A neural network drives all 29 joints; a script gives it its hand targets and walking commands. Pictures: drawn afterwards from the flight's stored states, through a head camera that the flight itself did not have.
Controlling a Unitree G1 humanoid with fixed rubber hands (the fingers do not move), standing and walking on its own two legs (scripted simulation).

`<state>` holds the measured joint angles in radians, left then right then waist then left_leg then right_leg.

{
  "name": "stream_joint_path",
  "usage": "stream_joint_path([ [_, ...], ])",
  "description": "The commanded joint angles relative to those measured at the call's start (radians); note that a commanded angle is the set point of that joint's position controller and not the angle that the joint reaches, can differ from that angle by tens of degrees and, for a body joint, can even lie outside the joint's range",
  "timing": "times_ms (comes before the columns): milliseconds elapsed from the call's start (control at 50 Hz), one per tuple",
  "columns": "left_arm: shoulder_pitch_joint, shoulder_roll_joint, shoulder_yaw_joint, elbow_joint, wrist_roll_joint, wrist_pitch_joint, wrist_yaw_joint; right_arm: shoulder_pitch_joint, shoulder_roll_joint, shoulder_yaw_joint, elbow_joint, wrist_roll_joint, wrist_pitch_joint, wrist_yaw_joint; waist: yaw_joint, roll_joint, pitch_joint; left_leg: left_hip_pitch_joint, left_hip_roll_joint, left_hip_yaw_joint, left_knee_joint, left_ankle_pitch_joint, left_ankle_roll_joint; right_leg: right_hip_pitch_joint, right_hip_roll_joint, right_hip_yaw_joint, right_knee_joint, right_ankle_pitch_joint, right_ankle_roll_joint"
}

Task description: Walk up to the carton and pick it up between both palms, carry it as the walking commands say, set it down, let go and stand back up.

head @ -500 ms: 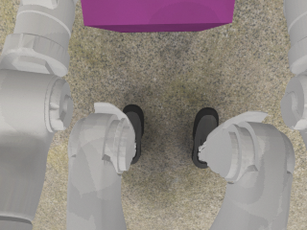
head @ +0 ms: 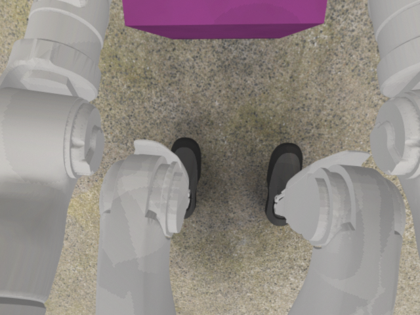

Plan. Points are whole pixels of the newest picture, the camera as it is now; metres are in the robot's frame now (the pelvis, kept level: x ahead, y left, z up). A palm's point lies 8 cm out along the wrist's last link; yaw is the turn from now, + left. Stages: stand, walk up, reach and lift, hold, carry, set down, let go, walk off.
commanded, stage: reach and lift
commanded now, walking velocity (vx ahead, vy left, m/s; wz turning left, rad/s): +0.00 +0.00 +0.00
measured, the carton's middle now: out of the picture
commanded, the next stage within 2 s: none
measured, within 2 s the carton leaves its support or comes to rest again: leaves its support in 0.94 s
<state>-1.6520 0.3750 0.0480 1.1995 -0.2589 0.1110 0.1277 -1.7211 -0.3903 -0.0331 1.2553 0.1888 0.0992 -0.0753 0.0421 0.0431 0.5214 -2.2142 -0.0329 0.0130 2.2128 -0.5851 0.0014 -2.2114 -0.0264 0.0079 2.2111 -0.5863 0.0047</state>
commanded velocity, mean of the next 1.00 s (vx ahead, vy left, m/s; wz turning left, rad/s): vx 0.00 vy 0.00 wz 0.00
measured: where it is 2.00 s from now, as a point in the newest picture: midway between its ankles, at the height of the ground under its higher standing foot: (233, 193)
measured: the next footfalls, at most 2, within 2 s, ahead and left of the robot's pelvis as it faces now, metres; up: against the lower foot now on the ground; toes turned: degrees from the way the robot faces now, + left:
none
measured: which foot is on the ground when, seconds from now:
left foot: down 0.00-1.00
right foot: down 0.00-1.00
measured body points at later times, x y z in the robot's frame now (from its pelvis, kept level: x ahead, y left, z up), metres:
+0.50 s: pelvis +0.01 +0.00 -0.01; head +0.39 -0.01 +0.22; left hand +0.58 +0.18 -0.18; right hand +0.60 -0.13 -0.19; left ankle +0.11 +0.11 -0.33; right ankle +0.11 -0.13 -0.33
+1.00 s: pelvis +0.01 -0.01 +0.00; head +0.39 +0.00 +0.22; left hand +0.58 +0.16 -0.17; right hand +0.59 -0.15 -0.18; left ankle +0.11 +0.11 -0.33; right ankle +0.11 -0.13 -0.33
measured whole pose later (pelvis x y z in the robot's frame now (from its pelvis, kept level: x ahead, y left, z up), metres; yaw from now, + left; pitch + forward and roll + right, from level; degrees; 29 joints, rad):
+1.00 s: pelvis +0.01 -0.01 +0.00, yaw +1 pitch +33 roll +0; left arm -1.58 0.29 0.19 0.94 -0.14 0.28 0.17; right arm -1.57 -0.30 -0.22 0.94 0.03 0.30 -0.15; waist 0.02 0.01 0.53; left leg -2.18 -0.06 -0.02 2.21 -0.61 -0.02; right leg -2.17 0.04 0.03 2.21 -0.62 0.04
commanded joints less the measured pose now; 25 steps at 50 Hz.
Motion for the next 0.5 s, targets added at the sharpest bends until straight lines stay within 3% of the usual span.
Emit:
stream_joint_path([
  [0, -0.373, -0.067, -0.027, -0.222, -0.020, -0.045, -0.052, -0.341, -0.036, -0.028, -0.127, -0.065, -0.046, 0.000, -0.126, -0.090, -1.277, 0.541, -0.042, 0.011, -0.149, 0.397, -0.058, 0.765, 0.061, -0.026, -0.105, 0.456, -0.002],
  [20, -0.374, -0.117, -0.035, -0.192, -0.017, -0.040, -0.063, -0.297, 0.002, -0.041, -0.098, -0.094, -0.036, 0.002, -0.141, -0.076, -1.281, 0.569, -0.053, 0.003, -0.151, 0.402, -0.061, 0.723, 0.075, -0.034, -0.101, 0.445, -0.002],
  [40, -0.372, -0.117, -0.016, -0.164, -0.002, -0.043, -0.055, -0.295, 0.005, -0.048, -0.097, -0.082, -0.040, 0.004, -0.125, -0.040, -1.277, 0.623, -0.048, 0.011, -0.142, 0.394, -0.059, 0.677, 0.070, -0.048, -0.097, 0.414, -0.005],
  [60, -0.353, -0.130, -0.009, -0.178, 0.009, -0.037, -0.056, -0.295, -0.031, -0.073, -0.118, -0.114, -0.042, 0.004, -0.145, -0.014, -1.219, 0.620, -0.053, 0.005, -0.134, 0.407, -0.060, 0.618, 0.077, -0.031, -0.121, 0.404, -0.009],
  [80, -0.387, -0.218, -0.043, -0.186, 0.012, -0.033, -0.073, -0.336, 0.069, -0.053, -0.119, -0.099, -0.039, 0.022, -0.104, 0.005, -1.285, 0.695, -0.060, -0.002, -0.159, 0.428, -0.064, 0.652, 0.074, -0.044, -0.108, 0.384, -0.005],
  [100, -0.425, -0.273, -0.068, -0.211, 0.001, -0.031, -0.086, -0.367, 0.152, -0.021, -0.148, -0.097, -0.031, 0.044, -0.120, -0.010, -1.269, 0.687, -0.068, -0.002, -0.147, 0.404, -0.050, 0.613, 0.082, -0.043, -0.115, 0.368, -0.014],
  [120, -0.488, -0.361, -0.102, -0.207, 0.000, -0.028, -0.103, -0.385, 0.256, -0.008, -0.138, -0.088, -0.030, 0.070, -0.125, 0.017, -1.233, 0.760, -0.062, -0.016, -0.143, 0.440, -0.053, 0.507, 0.089, -0.061, -0.115, 0.349, -0.017],
  [140, -0.523, -0.405, -0.096, -0.259, 0.007, -0.032, -0.113, -0.399, 0.315, -0.008, -0.157, -0.086, -0.029, 0.087, -0.118, 0.011, -1.210, 0.704, -0.070, -0.015, -0.138, 0.429, -0.051, 0.530, 0.090, -0.045, -0.110, 0.361, -0.020],
  [160, -0.545, -0.599, -0.148, -0.249, -0.014, -0.023, -0.162, -0.417, 0.504, 0.028, -0.177, -0.073, -0.018, 0.130, -0.146, -0.007, -1.221, 0.738, -0.082, -0.027, -0.131, 0.457, -0.048, 0.556, 0.097, -0.062, -0.101, 0.376, -0.012],
  [180, -0.553, -0.674, -0.161, -0.232, -0.005, -0.004, -0.191, -0.417, 0.559, 0.005, -0.169, -0.091, -0.006, 0.159, -0.165, 0.031, -1.163, 0.741, -0.083, -0.022, -0.137, 0.428, -0.051, 0.464, 0.098, -0.074, -0.099, 0.336, -0.022],
  [200, -0.536, -0.769, -0.149, -0.205, 0.014, 0.006, -0.215, -0.365, 0.657, 0.022, -0.150, -0.100, 0.010, 0.188, -0.156, 0.009, -1.165, 0.725, -0.084, -0.012, -0.129, 0.417, -0.054, 0.482, 0.095, -0.077, -0.097, 0.327, -0.022],
  [220, -0.527, -0.805, -0.129, -0.213, 0.046, 0.017, -0.236, -0.359, 0.728, 0.003, -0.158, -0.098, 0.021, 0.210, -0.117, 0.038, -1.140, 0.668, -0.090, 0.005, -0.133, 0.361, -0.050, 0.504, 0.101, -0.066, -0.109, 0.301, -0.028],
  [240, -0.573, -0.860, -0.133, -0.246, 0.033, 0.016, -0.263, -0.372, 0.769, 0.008, -0.208, -0.143, 0.035, 0.226, -0.160, -0.047, -1.084, 0.558, -0.098, 0.011, -0.113, 0.383, -0.048, 0.509, 0.104, -0.076, -0.103, 0.341, -0.019],
  [260, -0.558, -0.865, -0.118, -0.261, 0.034, 0.022, -0.273, -0.334, 0.809, 0.005, -0.199, -0.138, 0.046, 0.242, -0.150, -0.016, -1.107, 0.564, -0.092, 0.031, -0.106, 0.369, -0.047, 0.542, 0.103, -0.063, -0.100, 0.344, -0.024],
  [280, -0.560, -0.905, -0.101, -0.280, 0.048, 0.023, -0.289, -0.377, 0.841, 0.001, -0.252, -0.139, 0.053, 0.253, -0.114, -0.053, -1.095, 0.548, -0.101, 0.024, -0.118, 0.382, -0.040, 0.514, 0.119, -0.058, -0.116, 0.331, -0.017],
  [300, -0.521, -0.916, -0.105, -0.253, 0.060, 0.030, -0.298, -0.293, 0.903, 0.002, -0.212, -0.143, 0.069, 0.267, -0.118, -0.065, -1.097, 0.511, -0.097, 0.046, -0.105, 0.373, -0.042, 0.537, 0.122, -0.069, -0.103, 0.354, -0.014],
  [320, -0.514, -0.941, -0.123, -0.281, 0.051, 0.035, -0.303, -0.282, 0.916, -0.006, -0.218, -0.150, 0.074, 0.273, -0.115, -0.007, -1.106, 0.527, -0.098, 0.035, -0.109, 0.391, -0.045, 0.525, 0.122, -0.065, -0.090, 0.382, -0.021],
  [340, -0.572, -0.928, -0.139, -0.348, 0.047, 0.030, -0.304, -0.276, 0.945, -0.010, -0.215, -0.158, 0.087, 0.289, -0.119, -0.064, -1.086, 0.504, -0.102, 0.028, -0.109, 0.393, -0.033, 0.476, 0.122, -0.070, -0.094, 0.366, -0.019],
  [360, -0.555, -0.930, -0.126, -0.342, 0.034, 0.038, -0.306, -0.258, 0.943, 0.000, -0.250, -0.154, 0.094, 0.293, -0.126, -0.071, -1.135, 0.576, -0.095, 0.028, -0.100, 0.393, -0.031, 0.494, 0.120, -0.066, -0.093, 0.345, -0.020],
  [380, -0.564, -0.961, -0.142, -0.362, 0.004, 0.040, -0.313, -0.262, 0.929, 0.011, -0.256, -0.146, 0.096, 0.291, -0.153, -0.082, -1.143, 0.491, -0.101, 0.040, -0.093, 0.391, -0.040, 0.574, 0.118, -0.059, -0.093, 0.395, -0.021],
  [400, -0.589, -0.933, -0.146, -0.378, -0.006, 0.046, -0.312, -0.225, 0.937, 0.007, -0.231, -0.162, 0.109, 0.295, -0.124, -0.061, -1.132, 0.511, -0.097, 0.043, -0.106, 0.367, -0.042, 0.512, 0.118, -0.066, -0.096, 0.357, -0.026],
  [420, -0.567, -0.921, -0.131, -0.347, -0.001, 0.050, -0.318, -0.229, 0.943, -0.007, -0.230, -0.175, 0.116, 0.290, -0.152, -0.082, -1.129, 0.513, -0.098, 0.034, -0.110, 0.333, -0.031, 0.543, 0.117, -0.067, -0.101, 0.344, -0.025],
  [440, -0.579, -0.943, -0.166, -0.359, -0.012, 0.055, -0.324, -0.260, 0.916, 0.003, -0.260, -0.170, 0.111, 0.290, -0.148, -0.066, -1.129, 0.489, -0.092, 0.035, -0.106, 0.352, -0.039, 0.547, 0.106, -0.060, -0.103, 0.365, -0.026],
  [460, -0.582, -0.957, -0.183, -0.373, -0.031, 0.057, -0.322, -0.252, 0.942, 0.026, -0.296, -0.149, 0.107, 0.287, -0.142, -0.014, -1.225, 0.573, -0.091, 0.035, -0.100, 0.389, -0.038, 0.542, 0.109, -0.070, -0.084, 0.374, -0.029],
  [480, -0.602, -0.951, -0.182, -0.385, -0.033, 0.053, -0.323, -0.267, 0.937, 0.047, -0.293, -0.157, 0.113, 0.290, -0.133, -0.055, -1.205, 0.525, -0.096, 0.042, -0.091, 0.400, -0.041, 0.550, 0.112, -0.058, -0.089, 0.388, -0.025],
])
